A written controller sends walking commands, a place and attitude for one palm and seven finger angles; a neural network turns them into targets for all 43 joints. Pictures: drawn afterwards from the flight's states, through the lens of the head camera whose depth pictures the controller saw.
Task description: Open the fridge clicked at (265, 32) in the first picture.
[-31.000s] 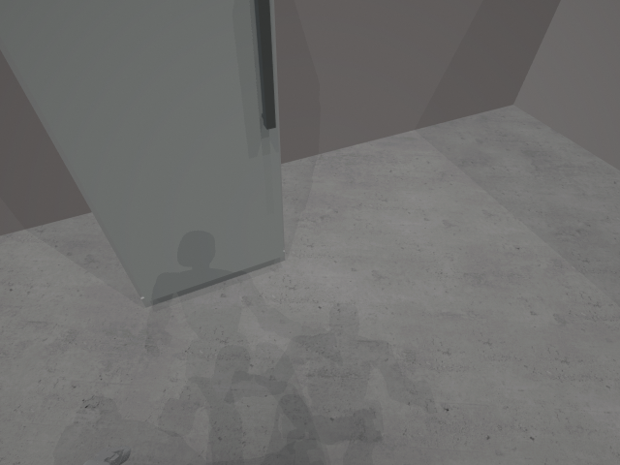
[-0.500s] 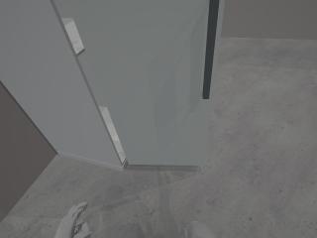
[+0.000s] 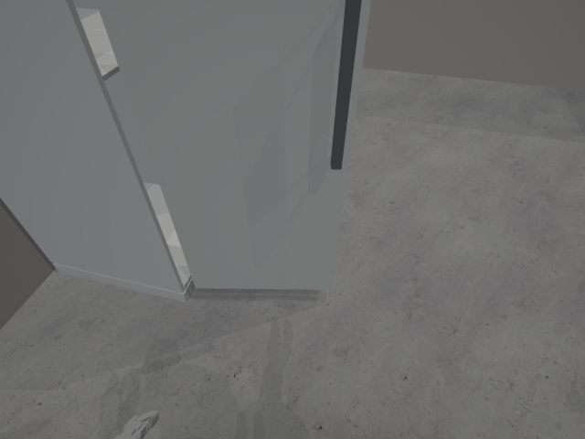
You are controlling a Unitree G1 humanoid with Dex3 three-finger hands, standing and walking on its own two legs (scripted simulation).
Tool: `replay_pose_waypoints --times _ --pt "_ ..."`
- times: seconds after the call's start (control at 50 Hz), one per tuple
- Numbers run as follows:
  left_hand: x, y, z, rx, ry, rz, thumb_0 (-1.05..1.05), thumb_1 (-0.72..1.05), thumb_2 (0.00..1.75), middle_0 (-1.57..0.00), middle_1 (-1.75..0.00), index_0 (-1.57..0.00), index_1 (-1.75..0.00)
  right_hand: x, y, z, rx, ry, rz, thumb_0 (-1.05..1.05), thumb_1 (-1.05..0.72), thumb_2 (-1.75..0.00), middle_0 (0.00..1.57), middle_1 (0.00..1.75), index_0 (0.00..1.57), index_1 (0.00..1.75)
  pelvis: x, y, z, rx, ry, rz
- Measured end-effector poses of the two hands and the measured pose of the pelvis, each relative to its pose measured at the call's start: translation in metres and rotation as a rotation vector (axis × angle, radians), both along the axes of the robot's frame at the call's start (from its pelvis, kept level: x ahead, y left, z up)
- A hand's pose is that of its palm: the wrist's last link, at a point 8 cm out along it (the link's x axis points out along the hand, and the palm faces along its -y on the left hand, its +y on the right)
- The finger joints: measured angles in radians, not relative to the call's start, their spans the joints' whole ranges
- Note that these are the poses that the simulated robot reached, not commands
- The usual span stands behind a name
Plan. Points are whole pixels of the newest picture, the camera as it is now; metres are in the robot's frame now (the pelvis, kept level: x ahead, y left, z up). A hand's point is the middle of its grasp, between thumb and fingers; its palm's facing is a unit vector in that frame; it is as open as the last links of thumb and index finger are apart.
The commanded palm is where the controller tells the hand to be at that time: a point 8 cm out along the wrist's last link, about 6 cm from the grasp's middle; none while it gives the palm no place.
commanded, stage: stop stepping back and stand still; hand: right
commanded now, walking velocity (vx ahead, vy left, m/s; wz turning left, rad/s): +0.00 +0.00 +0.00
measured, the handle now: (342, 88) +0.76 -0.09 +0.14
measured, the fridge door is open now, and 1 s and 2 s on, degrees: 76 76 76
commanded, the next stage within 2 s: let the arm hang, fingers relaxed in 0.80 s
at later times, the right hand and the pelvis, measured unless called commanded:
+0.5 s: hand (581, 281) +0.26 -0.30 +0.16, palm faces +0.46 +0.72 -0.51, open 7.4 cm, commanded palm +0.20 -0.32 +0.19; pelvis +0.07 -0.02 +0.01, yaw -1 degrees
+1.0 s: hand (533, 325) +0.27 -0.31 +0.04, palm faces +0.23 +0.83 -0.51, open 7.4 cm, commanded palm none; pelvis +0.07 -0.04 +0.01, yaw -2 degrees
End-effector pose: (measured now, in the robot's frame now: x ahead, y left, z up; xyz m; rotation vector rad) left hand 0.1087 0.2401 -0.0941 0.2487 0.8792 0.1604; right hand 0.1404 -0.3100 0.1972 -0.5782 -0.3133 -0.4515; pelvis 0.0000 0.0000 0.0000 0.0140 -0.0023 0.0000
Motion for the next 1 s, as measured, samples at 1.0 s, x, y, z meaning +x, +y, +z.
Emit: replay_pose_waypoints --times 1.0 --pt "0.131 -0.030 0.007 -0.055 -0.080 -0.111 0.00 0.90 0.89 -0.20 -0.30 -0.20 -0.30 0.098 -0.037 -0.123 0.203 0.591 -0.038 0.00 -0.90 -0.90 0.20 0.30 0.20 0.30 0.068 -0.035 0.006 -0.007 0.045 -0.034"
